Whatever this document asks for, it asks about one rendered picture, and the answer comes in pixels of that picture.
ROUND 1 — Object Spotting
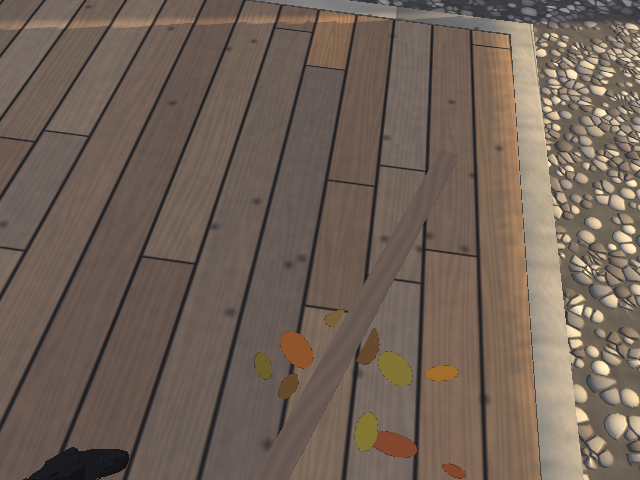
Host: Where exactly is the left robot hand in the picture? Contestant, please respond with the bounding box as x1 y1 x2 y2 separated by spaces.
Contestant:
23 447 129 480

